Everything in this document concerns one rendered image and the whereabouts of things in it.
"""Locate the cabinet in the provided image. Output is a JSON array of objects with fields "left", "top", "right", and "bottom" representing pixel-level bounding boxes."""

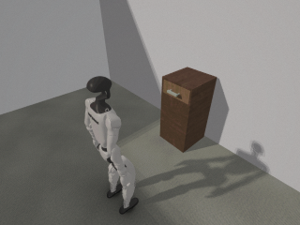
[{"left": 159, "top": 67, "right": 218, "bottom": 153}]

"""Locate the right robot hand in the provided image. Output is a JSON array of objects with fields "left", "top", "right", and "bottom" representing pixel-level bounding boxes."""
[{"left": 120, "top": 172, "right": 134, "bottom": 190}]

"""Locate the robot left shin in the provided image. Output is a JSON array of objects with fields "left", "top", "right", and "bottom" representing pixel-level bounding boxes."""
[{"left": 108, "top": 164, "right": 120, "bottom": 192}]

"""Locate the robot right shin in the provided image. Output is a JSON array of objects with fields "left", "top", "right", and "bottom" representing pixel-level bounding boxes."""
[{"left": 122, "top": 180, "right": 136, "bottom": 208}]

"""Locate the handle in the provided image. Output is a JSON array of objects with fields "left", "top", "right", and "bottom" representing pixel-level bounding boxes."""
[{"left": 167, "top": 89, "right": 180, "bottom": 97}]

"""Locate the robot left forearm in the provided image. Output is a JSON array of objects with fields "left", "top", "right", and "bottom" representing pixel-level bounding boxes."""
[{"left": 86, "top": 126, "right": 97, "bottom": 141}]

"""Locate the robot right forearm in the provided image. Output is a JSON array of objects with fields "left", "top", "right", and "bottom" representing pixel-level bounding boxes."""
[{"left": 111, "top": 147, "right": 128, "bottom": 177}]

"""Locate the left robot hand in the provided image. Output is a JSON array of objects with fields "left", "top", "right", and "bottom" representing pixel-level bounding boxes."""
[{"left": 93, "top": 140, "right": 99, "bottom": 151}]

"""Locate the right robot upper arm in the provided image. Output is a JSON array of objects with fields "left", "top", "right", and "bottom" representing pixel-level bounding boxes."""
[{"left": 105, "top": 112, "right": 122, "bottom": 155}]

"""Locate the drawer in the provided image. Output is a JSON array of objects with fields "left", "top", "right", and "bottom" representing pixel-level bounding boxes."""
[{"left": 163, "top": 80, "right": 190, "bottom": 105}]

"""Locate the left robot upper arm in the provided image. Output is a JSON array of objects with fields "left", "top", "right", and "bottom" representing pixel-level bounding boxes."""
[{"left": 84, "top": 97, "right": 96, "bottom": 128}]

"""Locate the robot shin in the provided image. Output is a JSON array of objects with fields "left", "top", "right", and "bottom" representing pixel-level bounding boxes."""
[
  {"left": 122, "top": 180, "right": 136, "bottom": 208},
  {"left": 108, "top": 164, "right": 120, "bottom": 192}
]

